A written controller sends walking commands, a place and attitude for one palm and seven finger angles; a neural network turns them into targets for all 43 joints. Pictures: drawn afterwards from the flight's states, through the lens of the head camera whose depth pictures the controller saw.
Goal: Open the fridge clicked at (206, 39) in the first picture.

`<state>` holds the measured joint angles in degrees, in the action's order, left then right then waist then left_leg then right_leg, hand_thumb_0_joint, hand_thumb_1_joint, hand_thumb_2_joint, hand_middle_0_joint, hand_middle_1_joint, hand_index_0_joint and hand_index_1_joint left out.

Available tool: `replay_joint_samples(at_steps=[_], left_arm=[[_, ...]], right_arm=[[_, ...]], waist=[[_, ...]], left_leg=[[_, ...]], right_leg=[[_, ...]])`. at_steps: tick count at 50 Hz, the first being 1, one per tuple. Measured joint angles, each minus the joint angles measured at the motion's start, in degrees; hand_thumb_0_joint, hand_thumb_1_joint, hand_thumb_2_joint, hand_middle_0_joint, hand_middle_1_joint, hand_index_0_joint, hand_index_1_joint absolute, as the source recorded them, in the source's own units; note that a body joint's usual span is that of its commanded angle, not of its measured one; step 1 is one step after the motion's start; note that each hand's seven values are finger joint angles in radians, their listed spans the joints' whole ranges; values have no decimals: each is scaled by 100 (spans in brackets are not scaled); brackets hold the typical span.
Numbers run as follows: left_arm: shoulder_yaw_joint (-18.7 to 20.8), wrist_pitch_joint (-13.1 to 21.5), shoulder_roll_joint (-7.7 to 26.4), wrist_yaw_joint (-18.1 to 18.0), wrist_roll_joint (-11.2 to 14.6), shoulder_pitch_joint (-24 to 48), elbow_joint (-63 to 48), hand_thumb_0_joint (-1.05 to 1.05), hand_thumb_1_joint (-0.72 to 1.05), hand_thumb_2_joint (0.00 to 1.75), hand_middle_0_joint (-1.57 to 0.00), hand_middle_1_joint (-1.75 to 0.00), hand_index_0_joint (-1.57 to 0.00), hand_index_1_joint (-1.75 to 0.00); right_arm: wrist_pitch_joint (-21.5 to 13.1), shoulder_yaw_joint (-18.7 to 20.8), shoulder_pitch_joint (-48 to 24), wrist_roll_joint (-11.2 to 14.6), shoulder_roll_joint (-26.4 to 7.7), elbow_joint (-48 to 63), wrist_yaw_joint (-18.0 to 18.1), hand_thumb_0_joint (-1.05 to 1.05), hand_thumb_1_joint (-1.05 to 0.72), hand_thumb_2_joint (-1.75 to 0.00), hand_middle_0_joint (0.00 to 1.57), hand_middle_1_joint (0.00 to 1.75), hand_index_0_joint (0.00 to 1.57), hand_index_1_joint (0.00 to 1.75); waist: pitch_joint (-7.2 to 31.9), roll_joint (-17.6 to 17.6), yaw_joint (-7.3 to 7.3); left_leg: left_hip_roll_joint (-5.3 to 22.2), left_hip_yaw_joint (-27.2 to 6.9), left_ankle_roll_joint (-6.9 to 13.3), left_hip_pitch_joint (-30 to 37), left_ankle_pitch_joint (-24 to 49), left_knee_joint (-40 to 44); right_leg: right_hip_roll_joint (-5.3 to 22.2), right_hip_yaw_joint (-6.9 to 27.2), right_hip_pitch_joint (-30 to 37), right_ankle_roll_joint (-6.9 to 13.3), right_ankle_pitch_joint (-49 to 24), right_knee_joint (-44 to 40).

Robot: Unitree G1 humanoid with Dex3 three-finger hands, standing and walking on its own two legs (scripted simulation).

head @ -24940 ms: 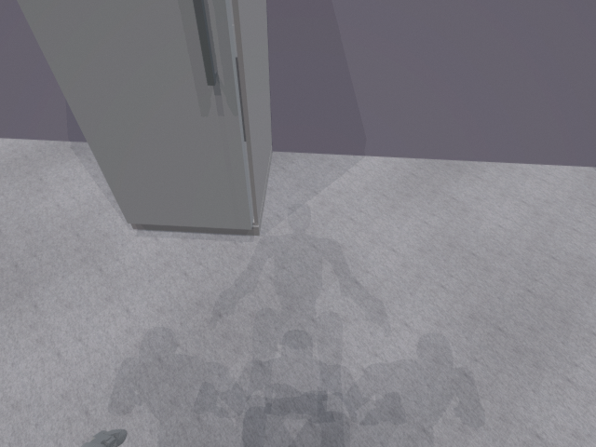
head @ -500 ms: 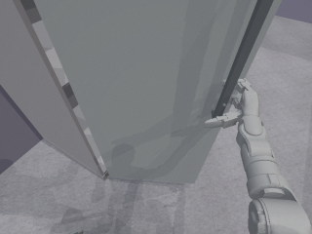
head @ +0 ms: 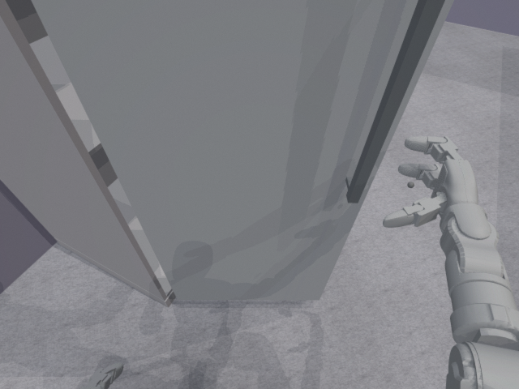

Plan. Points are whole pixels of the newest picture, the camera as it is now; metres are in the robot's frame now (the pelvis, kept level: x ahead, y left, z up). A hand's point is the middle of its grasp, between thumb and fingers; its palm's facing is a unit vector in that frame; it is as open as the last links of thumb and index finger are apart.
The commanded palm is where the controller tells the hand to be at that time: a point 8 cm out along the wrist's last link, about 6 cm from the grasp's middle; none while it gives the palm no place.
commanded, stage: slip the hand off the handle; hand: right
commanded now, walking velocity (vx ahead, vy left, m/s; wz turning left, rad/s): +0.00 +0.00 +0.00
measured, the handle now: (392, 81) +0.50 -0.13 +0.24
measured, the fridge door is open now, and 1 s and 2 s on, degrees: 62 62 62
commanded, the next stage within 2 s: draw the hand back to the body in 1.20 s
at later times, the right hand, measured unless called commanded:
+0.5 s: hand (408, 212) +0.38 -0.18 +0.09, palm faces -0.01 +0.99 -0.13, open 14.7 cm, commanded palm +0.34 -0.22 +0.12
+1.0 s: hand (416, 251) +0.31 -0.17 +0.10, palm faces +0.04 +0.99 -0.15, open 14.7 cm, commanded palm +0.28 -0.22 +0.12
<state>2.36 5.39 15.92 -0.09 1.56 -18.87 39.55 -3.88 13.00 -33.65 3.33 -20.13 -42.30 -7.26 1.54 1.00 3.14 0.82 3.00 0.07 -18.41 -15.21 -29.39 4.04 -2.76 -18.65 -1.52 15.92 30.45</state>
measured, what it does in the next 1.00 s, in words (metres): stands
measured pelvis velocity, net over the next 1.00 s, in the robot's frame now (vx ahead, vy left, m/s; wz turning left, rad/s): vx -0.01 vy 0.00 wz -0.03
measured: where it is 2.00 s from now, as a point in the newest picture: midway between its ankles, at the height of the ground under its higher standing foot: outside the picture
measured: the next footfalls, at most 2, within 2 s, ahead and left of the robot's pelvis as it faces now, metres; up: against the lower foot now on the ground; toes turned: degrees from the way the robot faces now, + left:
none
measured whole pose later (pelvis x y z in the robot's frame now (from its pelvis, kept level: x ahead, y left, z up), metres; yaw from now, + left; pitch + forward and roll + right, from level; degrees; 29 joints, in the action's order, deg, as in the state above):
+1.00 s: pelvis -0.01 +0.00 +0.00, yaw -2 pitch -1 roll +1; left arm -1.7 6.8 14.0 -3.6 1.8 -9.6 37.1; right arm 6.8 4.8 -9.2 5.9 -14.6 -9.3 -5.4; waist 0.3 1.8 -1.1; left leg 1.4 4.8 0.1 -12.8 -15.8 -30.1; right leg 3.4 -0.8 -14.0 -1.8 15.9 31.3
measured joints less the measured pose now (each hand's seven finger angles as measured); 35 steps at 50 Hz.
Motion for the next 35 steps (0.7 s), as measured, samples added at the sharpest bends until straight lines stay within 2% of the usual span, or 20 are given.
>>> replay_joint_samples(at_steps=[4, 9, 14, 18, 23, 28, 35], left_arm=[[-51, 6, -27, -43, 46, 27, 45, 1, 90, 89, -20, -30, -20, -30], [-127, 17, -64, -73, 65, 89, 32, 1, 90, 89, -20, -30, -20, -30], [-123, 66, -99, -38, 78, 8, -74, 1, 90, 89, -20, -30, -21, -30], [-146, 75, -142, -7, 82, -21, -87, 1, 90, 89, -20, -30, -21, -30], [-214, 83, -233, -3, 52, 92, -108, 1, 90, 89, -20, -30, -21, -30], [-269, 95, -316, -46, 32, 242, -161, 1, 90, 89, -20, -30, -21, -30], [-332, 32, -301, -133, 60, 460, -204, 1, 90, 89, -20, -30, -21, -30]], right_arm=[[-52, -46, -20, 98, -85, 13, -183, -2, 55, -20, 25, 115, 25, 115], [97, -34, -207, 122, -192, -245, -282, -2, 55, -20, 25, 115, 25, 115], [77, -213, 93, 184, -35, 162, -287, -2, 55, -20, 25, 115, 25, 115], [91, -397, 474, 195, 256, 615, -180, -2, 55, -20, 25, 115, 25, 115], [290, -547, 825, 86, 527, 1087, 136, -2, 55, -20, 25, 115, 25, 115], [481, -659, 1185, 34, 612, 1687, 339, -2, 55, -20, 25, 115, 25, 115], [885, -789, 1617, 136, 678, 2363, 319, -2, 55, -20, 25, 115, 25, 115]], waist=[[7, -3, -31], [21, -9, 0], [72, 19, -37], [136, 29, -69], [107, 17, -91], [62, 26, -152], [74, 80, -280]], left_leg=[[28, 32, -28, -5, -8, -35], [77, 42, -75, -76, 19, -60], [124, -7, -136, -117, 39, -72], [166, -40, -184, -75, 12, -100], [190, -72, -206, 9, 1, -114], [180, -102, -203, 120, 29, -62], [161, -49, -164, 322, 39, 22]], right_leg=[[-26, 38, -55, 23, 31, 100], [-74, 54, -168, 74, 36, 192], [-119, 8, -221, 134, 65, 258], [-159, -23, -179, 176, 113, 302], [-183, -54, -82, 200, 131, 311], [-177, -84, 54, 191, 100, 233], [-164, -35, 259, 145, 42, 100]])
